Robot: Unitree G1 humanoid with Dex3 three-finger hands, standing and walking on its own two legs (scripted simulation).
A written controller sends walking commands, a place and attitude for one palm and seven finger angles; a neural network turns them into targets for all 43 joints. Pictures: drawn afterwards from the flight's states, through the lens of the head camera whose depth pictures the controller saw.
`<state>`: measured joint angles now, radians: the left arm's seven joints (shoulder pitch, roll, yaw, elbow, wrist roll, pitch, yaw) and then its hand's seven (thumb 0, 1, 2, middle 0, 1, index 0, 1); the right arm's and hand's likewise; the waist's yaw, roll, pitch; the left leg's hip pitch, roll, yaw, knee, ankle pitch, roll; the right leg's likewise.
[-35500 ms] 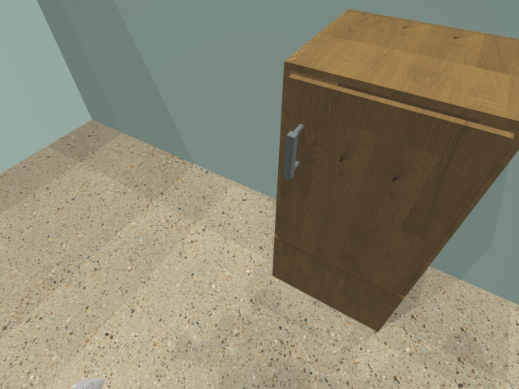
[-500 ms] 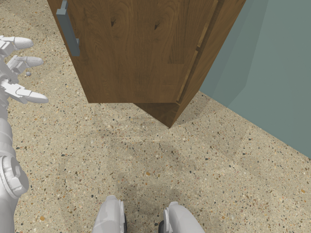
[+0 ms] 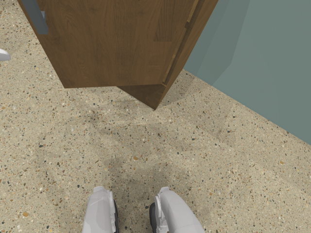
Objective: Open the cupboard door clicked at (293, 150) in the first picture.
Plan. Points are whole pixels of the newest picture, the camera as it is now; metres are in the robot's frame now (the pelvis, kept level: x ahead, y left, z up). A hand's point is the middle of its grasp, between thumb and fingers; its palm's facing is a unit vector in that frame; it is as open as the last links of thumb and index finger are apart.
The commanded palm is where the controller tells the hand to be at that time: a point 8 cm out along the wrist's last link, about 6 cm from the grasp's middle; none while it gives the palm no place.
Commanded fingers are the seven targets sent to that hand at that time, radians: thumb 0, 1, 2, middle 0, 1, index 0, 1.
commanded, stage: move the hooked fingers beside the handle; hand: left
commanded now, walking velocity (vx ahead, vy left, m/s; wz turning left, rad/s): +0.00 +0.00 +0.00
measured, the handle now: out of the picture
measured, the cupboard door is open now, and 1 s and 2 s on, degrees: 39 39 39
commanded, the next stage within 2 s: slide the fingers in behind the handle in 0.84 s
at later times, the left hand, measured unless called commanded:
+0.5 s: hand out of the picture +0.56 +0.31 +0.09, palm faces +0.06 -1.00 -0.02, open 14.0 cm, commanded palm +0.56 +0.31 +0.09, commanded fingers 0.00 -0.50 0.30 -0.30 -1.20 -0.30 -1.20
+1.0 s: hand out of the picture +0.56 +0.30 +0.10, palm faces +0.07 -1.00 -0.02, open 14.0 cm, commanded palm +0.56 +0.31 +0.08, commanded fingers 0.00 -0.50 0.30 -0.30 -1.20 -0.30 -1.20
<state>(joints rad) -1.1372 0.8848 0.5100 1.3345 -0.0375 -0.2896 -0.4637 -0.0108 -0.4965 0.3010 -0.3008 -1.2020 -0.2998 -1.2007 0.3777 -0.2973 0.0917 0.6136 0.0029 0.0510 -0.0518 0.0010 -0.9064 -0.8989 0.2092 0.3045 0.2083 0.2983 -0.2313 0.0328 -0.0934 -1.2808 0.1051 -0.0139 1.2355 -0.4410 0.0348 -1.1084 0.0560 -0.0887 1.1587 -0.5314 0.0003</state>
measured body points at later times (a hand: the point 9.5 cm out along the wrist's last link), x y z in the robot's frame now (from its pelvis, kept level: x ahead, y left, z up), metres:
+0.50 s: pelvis +0.01 +0.01 +0.00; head +0.20 +0.06 +0.40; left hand +0.55 +0.36 +0.10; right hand -0.02 -0.25 -0.08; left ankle +0.06 +0.10 -0.63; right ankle +0.00 -0.13 -0.63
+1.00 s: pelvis +0.01 +0.00 +0.00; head +0.19 +0.05 +0.40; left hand +0.55 +0.35 +0.10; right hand +0.00 -0.27 -0.09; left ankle +0.06 +0.10 -0.63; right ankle +0.01 -0.13 -0.63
